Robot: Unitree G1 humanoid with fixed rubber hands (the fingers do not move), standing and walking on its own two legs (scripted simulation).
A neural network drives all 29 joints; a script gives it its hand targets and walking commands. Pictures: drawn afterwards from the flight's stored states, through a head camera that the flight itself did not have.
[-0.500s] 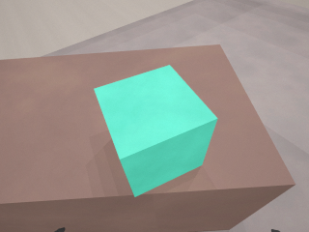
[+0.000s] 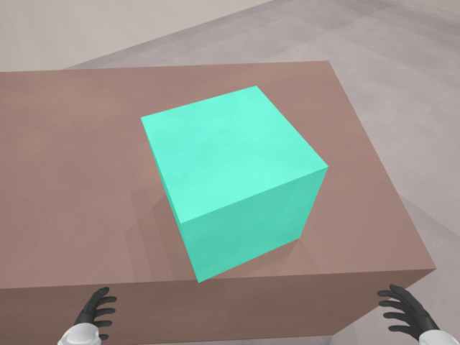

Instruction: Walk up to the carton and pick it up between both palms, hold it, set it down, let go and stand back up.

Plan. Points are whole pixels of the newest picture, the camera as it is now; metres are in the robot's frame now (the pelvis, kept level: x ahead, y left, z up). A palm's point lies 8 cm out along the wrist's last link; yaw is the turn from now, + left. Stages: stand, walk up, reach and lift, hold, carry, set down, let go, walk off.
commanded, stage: reach and lift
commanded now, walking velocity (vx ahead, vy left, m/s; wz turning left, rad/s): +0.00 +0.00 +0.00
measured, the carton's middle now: (227, 183) +0.39 +0.03 +0.05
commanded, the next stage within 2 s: none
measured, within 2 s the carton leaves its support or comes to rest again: neither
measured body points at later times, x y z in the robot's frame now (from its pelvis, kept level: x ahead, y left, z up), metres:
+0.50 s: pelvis -0.01 +0.01 +0.01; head -0.02 +0.00 +0.46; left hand +0.17 +0.24 -0.03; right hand +0.16 -0.31 -0.04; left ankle +0.02 +0.14 -0.74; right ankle -0.03 -0.11 -0.74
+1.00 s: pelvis -0.01 -0.01 +0.01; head -0.02 -0.01 +0.46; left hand +0.18 +0.20 +0.02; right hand +0.17 -0.32 +0.00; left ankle +0.02 +0.14 -0.74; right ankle -0.03 -0.11 -0.74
